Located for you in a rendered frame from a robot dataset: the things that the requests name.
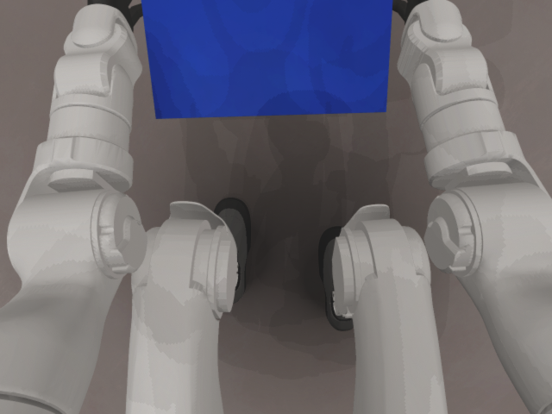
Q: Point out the left robot hand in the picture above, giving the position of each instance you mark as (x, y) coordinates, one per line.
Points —
(132, 15)

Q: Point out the right robot forearm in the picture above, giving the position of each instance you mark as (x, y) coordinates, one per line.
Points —
(456, 107)

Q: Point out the left robot thigh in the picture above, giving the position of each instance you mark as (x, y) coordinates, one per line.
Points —
(173, 342)

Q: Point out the robot left upper arm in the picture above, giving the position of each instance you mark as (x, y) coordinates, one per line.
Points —
(71, 251)

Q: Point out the robot right upper arm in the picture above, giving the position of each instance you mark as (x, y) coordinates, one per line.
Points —
(497, 241)

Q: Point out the carton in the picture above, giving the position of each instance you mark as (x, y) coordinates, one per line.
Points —
(218, 58)

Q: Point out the robot right foot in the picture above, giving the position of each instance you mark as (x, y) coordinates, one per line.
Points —
(325, 253)

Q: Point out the right robot hand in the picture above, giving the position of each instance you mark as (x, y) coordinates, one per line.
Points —
(404, 8)

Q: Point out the left robot forearm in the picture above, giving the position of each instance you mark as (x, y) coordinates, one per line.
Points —
(87, 145)

